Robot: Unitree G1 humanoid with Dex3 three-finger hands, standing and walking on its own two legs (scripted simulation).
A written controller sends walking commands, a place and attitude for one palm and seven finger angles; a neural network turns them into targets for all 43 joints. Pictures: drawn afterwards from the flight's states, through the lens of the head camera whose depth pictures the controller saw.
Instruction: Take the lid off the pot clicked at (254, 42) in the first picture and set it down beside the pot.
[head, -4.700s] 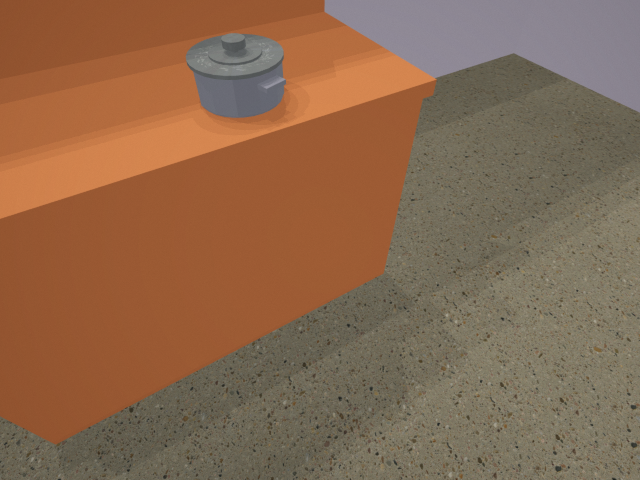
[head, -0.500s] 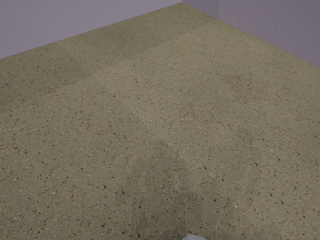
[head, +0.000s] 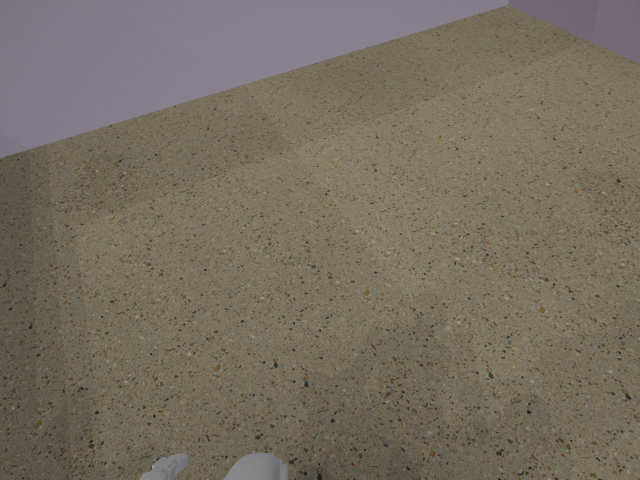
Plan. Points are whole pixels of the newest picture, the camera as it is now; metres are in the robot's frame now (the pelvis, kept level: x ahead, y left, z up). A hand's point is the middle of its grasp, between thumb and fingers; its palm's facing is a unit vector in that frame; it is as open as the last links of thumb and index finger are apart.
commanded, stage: turn to face it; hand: left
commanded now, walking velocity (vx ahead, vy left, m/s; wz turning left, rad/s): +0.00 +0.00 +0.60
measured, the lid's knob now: out of the picture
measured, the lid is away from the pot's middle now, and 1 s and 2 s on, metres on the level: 0.00 0.00 0.00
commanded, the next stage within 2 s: none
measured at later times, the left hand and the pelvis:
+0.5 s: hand out of the picture -0.02 +0.29 -0.18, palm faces +0.36 -0.91 -0.22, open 7.4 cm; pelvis -0.01 +0.06 +0.00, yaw +17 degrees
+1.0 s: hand out of the picture +0.01 +0.24 -0.13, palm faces +0.53 -0.79 -0.30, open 7.4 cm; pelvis +0.01 +0.00 +0.00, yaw +35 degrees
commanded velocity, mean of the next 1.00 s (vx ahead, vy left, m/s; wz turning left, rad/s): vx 0.00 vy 0.00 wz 0.60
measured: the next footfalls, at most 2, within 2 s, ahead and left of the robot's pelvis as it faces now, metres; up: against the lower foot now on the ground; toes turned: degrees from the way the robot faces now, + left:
left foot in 0.28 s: +0.03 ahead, +0.14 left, +0.00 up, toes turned +17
right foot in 0.88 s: +0.09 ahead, -0.07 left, +0.00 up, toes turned +30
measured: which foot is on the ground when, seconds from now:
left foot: up 0.00-0.26, down 0.28-0.86, up 0.88-1.00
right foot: down 0.00-0.28, up 0.30-0.86, down 0.88-1.00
